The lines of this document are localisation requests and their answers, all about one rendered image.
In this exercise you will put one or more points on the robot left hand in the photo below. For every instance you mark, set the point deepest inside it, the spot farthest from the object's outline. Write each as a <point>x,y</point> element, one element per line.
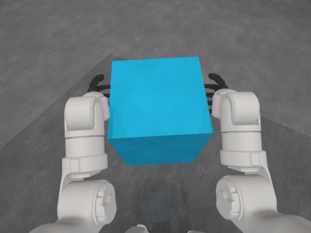
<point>93,85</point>

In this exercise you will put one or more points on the robot left forearm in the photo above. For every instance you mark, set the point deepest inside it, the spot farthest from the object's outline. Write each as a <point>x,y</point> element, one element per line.
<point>84,130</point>

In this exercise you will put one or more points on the right robot upper arm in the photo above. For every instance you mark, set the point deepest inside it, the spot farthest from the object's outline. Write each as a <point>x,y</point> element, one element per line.
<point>250,203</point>

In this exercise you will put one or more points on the robot right hand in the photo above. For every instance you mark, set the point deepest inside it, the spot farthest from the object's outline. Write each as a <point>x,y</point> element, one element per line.
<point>221,85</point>

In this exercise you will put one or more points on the carton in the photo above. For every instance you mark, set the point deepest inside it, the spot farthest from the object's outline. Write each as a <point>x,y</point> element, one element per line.
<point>158,111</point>

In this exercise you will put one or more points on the left robot upper arm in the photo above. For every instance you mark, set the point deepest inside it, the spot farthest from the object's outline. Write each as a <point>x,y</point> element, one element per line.
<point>84,207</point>

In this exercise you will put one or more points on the robot left shin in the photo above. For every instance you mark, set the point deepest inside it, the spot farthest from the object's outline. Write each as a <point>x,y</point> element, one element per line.
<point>140,225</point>

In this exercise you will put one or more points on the robot right forearm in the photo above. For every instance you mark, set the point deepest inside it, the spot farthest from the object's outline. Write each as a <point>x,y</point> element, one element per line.
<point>239,114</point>

